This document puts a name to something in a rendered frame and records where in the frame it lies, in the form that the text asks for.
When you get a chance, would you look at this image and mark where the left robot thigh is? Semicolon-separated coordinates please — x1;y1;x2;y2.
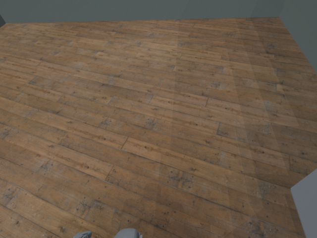
114;228;143;238

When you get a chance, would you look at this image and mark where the fridge door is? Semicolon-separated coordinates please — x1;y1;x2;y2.
291;169;317;238

